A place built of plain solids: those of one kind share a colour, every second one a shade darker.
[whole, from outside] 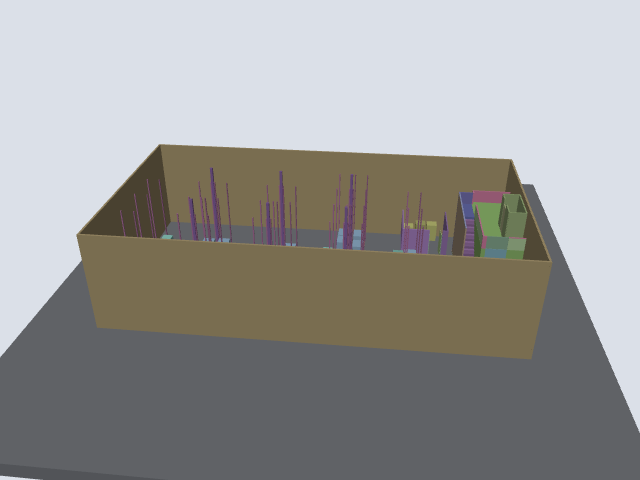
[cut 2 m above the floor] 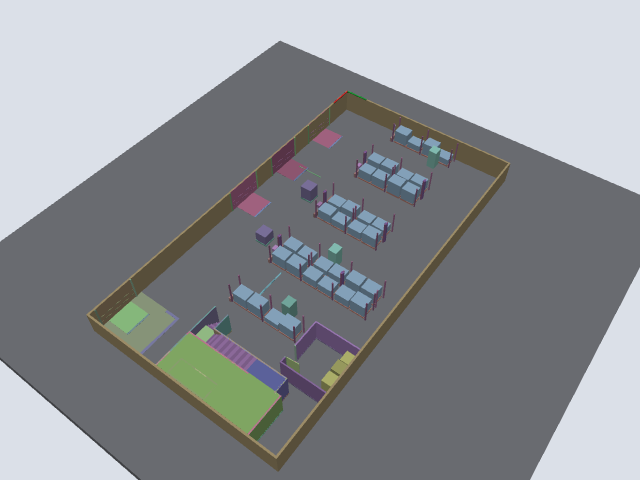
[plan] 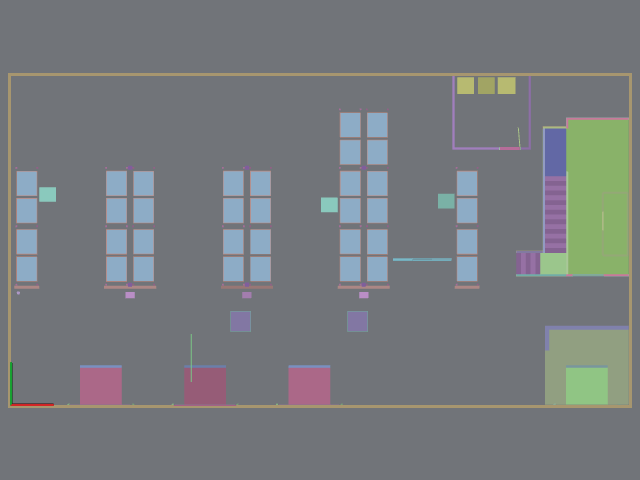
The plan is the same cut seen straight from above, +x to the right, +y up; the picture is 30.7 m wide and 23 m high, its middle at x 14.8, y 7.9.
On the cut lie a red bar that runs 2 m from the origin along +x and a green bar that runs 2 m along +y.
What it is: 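Racking aisles and the goods-in floor of a storage hall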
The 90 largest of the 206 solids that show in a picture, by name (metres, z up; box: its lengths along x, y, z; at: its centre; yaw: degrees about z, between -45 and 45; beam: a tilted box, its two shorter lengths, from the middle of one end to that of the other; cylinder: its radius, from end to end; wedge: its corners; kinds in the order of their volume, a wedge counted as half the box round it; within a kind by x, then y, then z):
{
 "mezz_deck_1": {"box": [3.0, 7.6, 4.63], "at": [28.1, 9.96, 2.27]},
 "wall_1": {"box": [0.15, 16.06, 7.6], "at": [-0.07, 7.88, 3.75]},
 "wall_2": {"box": [29.9, 0.15, 7.6], "at": [14.8, -0.07, 3.75]},
 "wall_3": {"box": [29.9, 0.15, 7.6], "at": [14.8, 15.83, 3.75]},
 "wall_4": {"box": [0.15, 16.06, 7.6], "at": [29.68, 7.88, 3.75]},
 "row_load_1": {"box": [0.95, 1.16, 1.14], "at": [0.75, 6.51, 0.71]},
 "row_load_2": {"box": [0.95, 1.16, 0.6], "at": [0.75, 7.81, 0.44]},
 "row_load_3": {"box": [0.95, 1.16, 1.18], "at": [0.75, 9.31, 0.73]},
 "row_load_4": {"box": [0.95, 1.16, 0.57], "at": [0.75, 10.61, 0.43]},
 "row_load_5": {"box": [0.95, 1.16, 1.12], "at": [5.05, 6.51, 0.7]},
 "row_load_6": {"box": [0.95, 1.16, 1.17], "at": [5.05, 7.81, 0.73]},
 "row_load_7": {"box": [0.95, 1.16, 0.9], "at": [5.05, 9.31, 0.59]},
 "row_load_8": {"box": [0.95, 1.16, 1.03], "at": [5.05, 10.61, 0.66]},
 "row_load_9": {"box": [0.95, 1.16, 0.89], "at": [6.35, 6.51, 0.59]},
 "row_load_10": {"box": [0.95, 1.16, 0.94], "at": [6.35, 7.81, 0.61]},
 "row_load_11": {"box": [0.95, 1.16, 1.21], "at": [6.35, 9.31, 0.74]},
 "row_load_12": {"box": [0.95, 1.16, 1.1], "at": [6.35, 10.61, 0.69]},
 "row_load_13": {"box": [0.95, 1.16, 0.75], "at": [10.65, 6.51, 0.51]},
 "row_load_14": {"box": [0.95, 1.16, 0.92], "at": [10.65, 7.81, 0.6]},
 "row_load_15": {"box": [0.95, 1.16, 0.69], "at": [10.65, 9.31, 0.49]},
 "row_load_16": {"box": [0.95, 1.16, 0.73], "at": [10.65, 10.61, 0.5]},
 "row_load_17": {"box": [0.95, 1.16, 0.91], "at": [11.95, 6.51, 0.59]},
 "row_load_18": {"box": [0.95, 1.16, 0.69], "at": [11.95, 7.81, 0.48]},
 "row_load_19": {"box": [0.95, 1.16, 0.77], "at": [11.95, 9.31, 0.53]},
 "row_load_20": {"box": [0.95, 1.16, 0.98], "at": [11.95, 10.61, 0.63]},
 "row_load_21": {"box": [0.95, 1.16, 0.87], "at": [16.25, 6.51, 0.57]},
 "row_load_22": {"box": [0.95, 1.16, 0.75], "at": [16.25, 7.81, 0.52]},
 "row_load_23": {"box": [0.95, 1.16, 0.63], "at": [16.25, 9.31, 0.46]},
 "row_load_24": {"box": [0.95, 1.16, 0.74], "at": [16.25, 10.61, 0.51]},
 "row_load_25": {"box": [0.95, 1.16, 1.14], "at": [16.25, 12.11, 0.71]},
 "row_load_26": {"box": [0.95, 1.16, 1.12], "at": [16.25, 13.41, 0.7]},
 "row_load_27": {"box": [0.95, 1.16, 1.05], "at": [17.55, 6.51, 0.67]},
 "row_load_28": {"box": [0.95, 1.16, 1.06], "at": [17.55, 7.81, 0.67]},
 "row_load_29": {"box": [0.95, 1.16, 0.82], "at": [17.55, 9.31, 0.55]},
 "row_load_30": {"box": [0.95, 1.16, 0.69], "at": [17.55, 10.61, 0.49]},
 "row_load_31": {"box": [0.95, 1.16, 0.8], "at": [17.55, 12.11, 0.54]},
 "row_load_32": {"box": [0.95, 1.16, 1.08], "at": [17.55, 13.41, 0.68]},
 "row_load_33": {"box": [0.95, 1.16, 1.03], "at": [21.85, 6.51, 0.65]},
 "row_load_34": {"box": [0.95, 1.16, 1.13], "at": [21.85, 7.81, 0.71]},
 "row_load_35": {"box": [0.95, 1.16, 0.56], "at": [21.85, 9.31, 0.42]},
 "row_load_36": {"box": [0.95, 1.16, 1.06], "at": [21.85, 10.61, 0.67]},
 "mezz_head_landing_1": {"box": [1.02, 2.28, 4.63], "at": [26.09, 12.1, 2.27]},
 "mezz_steps_1": {"box": [1.02, 0.23, 1.84], "at": [26.09, 7.86, 0.87]},
 "mezz_steps_2": {"box": [1.02, 0.23, 2.04], "at": [26.09, 8.09, 0.97]},
 "mezz_steps_3": {"box": [1.02, 0.23, 2.24], "at": [26.09, 8.32, 1.07]},
 "mezz_steps_4": {"box": [1.02, 0.23, 2.44], "at": [26.09, 8.55, 1.17]},
 "mezz_steps_5": {"box": [1.02, 0.23, 2.64], "at": [26.09, 8.78, 1.27]},
 "mezz_steps_6": {"box": [1.02, 0.23, 2.84], "at": [26.09, 9.01, 1.37]},
 "mezz_steps_7": {"box": [1.02, 0.23, 3.04], "at": [26.09, 9.24, 1.47]},
 "mezz_steps_8": {"box": [1.02, 0.23, 3.24], "at": [26.09, 9.47, 1.57]},
 "mezz_steps_9": {"box": [1.02, 0.23, 3.44], "at": [26.09, 9.7, 1.67]},
 "mezz_steps_10": {"box": [1.02, 0.23, 3.64], "at": [26.09, 9.93, 1.77]},
 "mezz_steps_11": {"box": [1.02, 0.23, 3.84], "at": [26.09, 10.16, 1.87]},
 "mezz_steps_12": {"box": [1.02, 0.23, 4.03], "at": [26.09, 10.39, 1.97]},
 "mezz_steps_13": {"box": [1.02, 0.23, 4.23], "at": [26.09, 10.62, 2.07]},
 "mezz_steps_14": {"box": [1.02, 0.23, 4.43], "at": [26.09, 10.85, 2.17]},
 "office_1": {"box": [0.1, 1.2, 7.13], "at": [28.35, 7.76, 3.52]},
 "office_2": {"box": [0.1, 0.9, 7.13], "at": [28.35, 9.71, 3.52]},
 "office_3": {"box": [1.2, 0.1, 7.13], "at": [28.95, 7.16, 3.52]},
 "office_4": {"box": [1.2, 0.1, 7.13], "at": [28.95, 10.16, 3.52]},
 "office_5": {"box": [0.1, 3.0, 7.13], "at": [29.55, 8.66, 3.52]},
 "mezz_par_whole_1": {"box": [0.1, 4.93, 5.63], "at": [26.65, 8.72, 2.77]},
 "mezz_par_whole_2": {"box": [3.0, 0.1, 5.63], "at": [28.1, 13.71, 2.77]},
 "mezz_par_whole_3": {"box": [1.2, 0.1, 5.63], "at": [29.0, 6.21, 2.77]},
 "mezz_par_1": {"box": [0.1, 4.93, 5.59], "at": [26.65, 8.72, 2.75]},
 "mezz_par_2": {"box": [1.2, 0.1, 5.59], "at": [29.0, 6.21, 2.75]},
 "mezz_cheek_whole_1": {"box": [0.1, 5.96, 5.63], "at": [25.53, 10.26, 2.77]},
 "mezz_cheek_1": {"box": [0.1, 5.96, 5.59], "at": [25.53, 10.26, 2.75]},
 "left_cage_1": {"box": [0.8, 0.7, 1.75], "at": [1.75, 10.08, 0.82]},
 "left_cage_2": {"box": [0.8, 0.7, 1.75], "at": [15.25, 9.58, 0.82]},
 "left_cage_3": {"box": [0.8, 0.7, 1.75], "at": [20.85, 9.76, 0.82]},
 "room_stock_1": {"box": [0.81, 0.8, 1.26], "at": [21.77, 15.3, 0.58]},
 "room_stock_2": {"box": [0.81, 0.8, 1.59], "at": [22.77, 15.3, 0.74]},
 "room_stock_3": {"box": [0.85, 0.8, 1.56], "at": [23.74, 15.3, 0.73]},
 "room_wall_1": {"box": [0.1, 3.43, 2.55], "at": [21.2, 14.05, 1.23]},
 "room_wall_2": {"box": [2.23, 0.1, 2.55], "at": [22.26, 12.28, 1.23]},
 "room_wall_3": {"box": [0.1, 3.43, 2.55], "at": [24.85, 14.05, 1.23]},
 "lane_load_1": {"box": [0.95, 0.95, 1.22], "at": [11.0, 4.0, 0.75]},
 "lane_load_2": {"box": [0.95, 0.95, 0.9], "at": [16.6, 4.0, 0.59]},
 "mezz_quarter_landing_1": {"box": [1.25, 1.03, 1.25], "at": [25.98, 6.77, 0.57]},
 "shutter_1": {"box": [3.0, 0.05, 3.25], "at": [9.29, -0.03, 1.57]},
 "shutter_2": {"box": [3.0, 0.05, 3.25], "at": [14.29, -0.03, 1.57]},
 "dock_deck_1": {"box": [4.01, 3.8, 0.06], "at": [27.59, 1.9, -0.02]},
 "mezz_gate_base_1": {"box": [1.5, 0.1, 4.63], "at": [27.65, 6.21, 2.27]},
 "mezz_landing_whole_1": {"box": [1.12, 0.1, 5.63], "at": [26.04, 13.29, 2.77]},
 "mezz_landing_1": {"box": [1.12, 0.1, 5.59], "at": [26.04, 13.29, 2.75]},
 "mezz_low_whole_1": {"box": [2.4, 0.1, 2.35], "at": [25.4, 6.21, 1.12]},
 "mezz_low_1": {"box": [2.4, 0.1, 2.31], "at": [25.4, 6.21, 1.1]},
 "dock_shutter_1": {"box": [3.0, 0.05, 3.25], "at": [27.59, -0.03, 1.57]},
 "mezz_gate_1": {"box": [1.5, 0.05, 5.63], "at": [27.65, 6.21, 2.77]}
}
